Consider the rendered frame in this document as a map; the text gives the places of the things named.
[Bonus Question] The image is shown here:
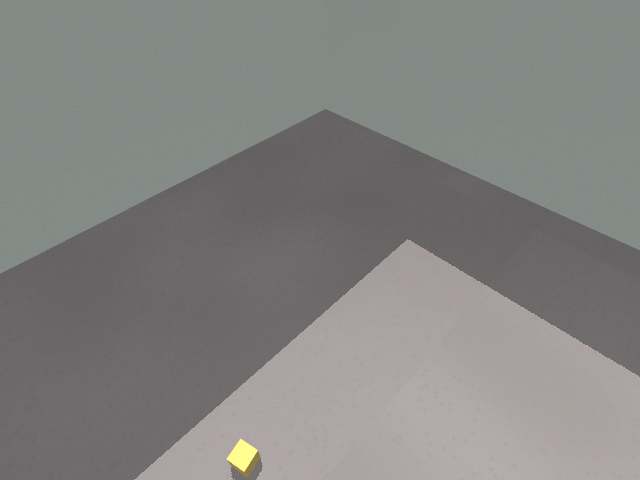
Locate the cube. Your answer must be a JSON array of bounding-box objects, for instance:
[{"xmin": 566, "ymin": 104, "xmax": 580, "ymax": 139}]
[{"xmin": 227, "ymin": 438, "xmax": 261, "ymax": 478}]

